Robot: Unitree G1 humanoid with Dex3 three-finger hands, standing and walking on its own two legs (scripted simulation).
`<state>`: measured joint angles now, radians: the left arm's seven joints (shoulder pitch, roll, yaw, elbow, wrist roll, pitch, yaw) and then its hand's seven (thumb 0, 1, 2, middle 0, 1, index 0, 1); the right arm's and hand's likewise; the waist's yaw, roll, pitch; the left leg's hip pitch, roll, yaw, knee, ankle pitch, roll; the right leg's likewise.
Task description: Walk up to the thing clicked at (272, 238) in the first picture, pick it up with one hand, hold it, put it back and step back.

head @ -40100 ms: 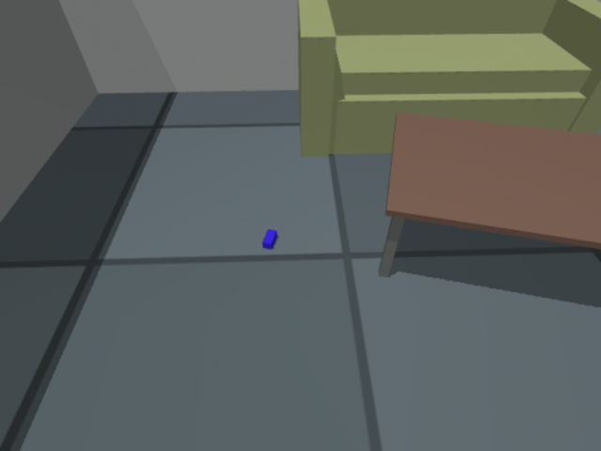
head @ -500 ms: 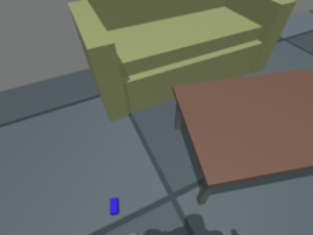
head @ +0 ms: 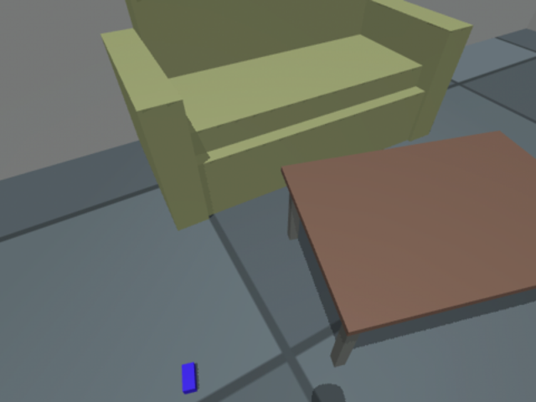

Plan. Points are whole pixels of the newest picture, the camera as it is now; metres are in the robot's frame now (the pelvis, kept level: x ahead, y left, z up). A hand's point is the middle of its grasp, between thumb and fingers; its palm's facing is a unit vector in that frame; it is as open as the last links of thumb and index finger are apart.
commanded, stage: walk up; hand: left
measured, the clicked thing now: (189, 377) +0.39 +0.30 -0.75
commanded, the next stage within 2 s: none
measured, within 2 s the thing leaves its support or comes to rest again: neither
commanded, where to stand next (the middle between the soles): -0.03 +0.01 m, yaw +1 degrees
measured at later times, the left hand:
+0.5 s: hand out of the picture +0.02 +0.27 -0.16, palm faces -0.06 -0.88 -0.48, open 7.4 cm
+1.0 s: hand out of the picture +0.01 +0.30 -0.15, palm faces +0.01 -0.93 -0.38, open 7.4 cm
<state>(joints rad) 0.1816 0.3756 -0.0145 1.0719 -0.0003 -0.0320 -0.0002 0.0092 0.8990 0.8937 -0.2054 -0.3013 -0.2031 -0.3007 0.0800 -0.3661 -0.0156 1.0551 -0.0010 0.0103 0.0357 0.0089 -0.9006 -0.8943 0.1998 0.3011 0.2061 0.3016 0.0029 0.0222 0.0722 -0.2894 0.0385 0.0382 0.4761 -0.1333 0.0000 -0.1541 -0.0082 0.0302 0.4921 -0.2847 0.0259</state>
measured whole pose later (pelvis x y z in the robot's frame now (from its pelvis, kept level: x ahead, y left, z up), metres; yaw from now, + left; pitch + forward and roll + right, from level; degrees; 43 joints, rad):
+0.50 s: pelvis -0.06 -0.02 -0.03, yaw -2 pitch -3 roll +1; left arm 0.15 0.39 0.05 0.95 0.02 0.01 0.03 0.00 0.90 0.89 -0.20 -0.30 -0.20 -0.30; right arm 0.01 -0.42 -0.09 0.92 -0.02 0.11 0.02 0.01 -0.90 -0.89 0.20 0.30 0.20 0.30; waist 0.00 0.05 0.18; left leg -0.55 -0.03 -0.07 0.90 -0.42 0.00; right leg -0.36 -0.01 -0.01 0.80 -0.40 -0.03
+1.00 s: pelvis -0.03 +0.01 +0.00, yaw +3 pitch -3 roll +1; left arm 0.28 0.43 0.06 0.92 0.01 -0.01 -0.04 0.01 0.90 0.89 -0.20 -0.30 -0.20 -0.30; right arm 0.33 -0.40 -0.05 0.91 -0.03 -0.04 0.02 0.01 -0.90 -0.89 0.20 0.30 0.21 0.30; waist -0.03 -0.03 0.08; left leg -0.10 0.00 -0.01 0.50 -0.35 0.00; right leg -0.45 -0.05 0.00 0.77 -0.32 -0.01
